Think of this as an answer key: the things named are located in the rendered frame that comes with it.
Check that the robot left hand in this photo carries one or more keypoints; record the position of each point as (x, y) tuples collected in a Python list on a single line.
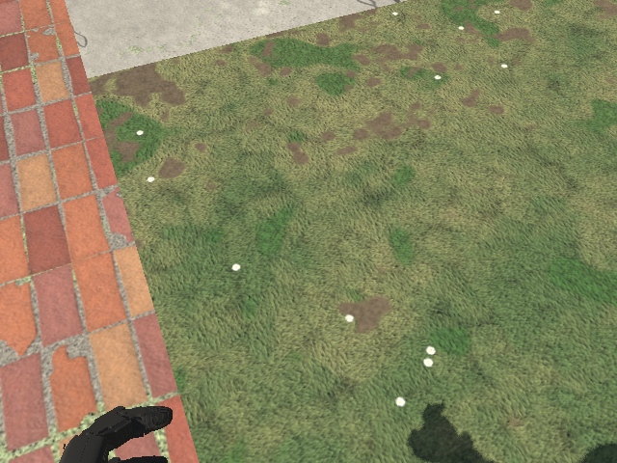
[(112, 430)]

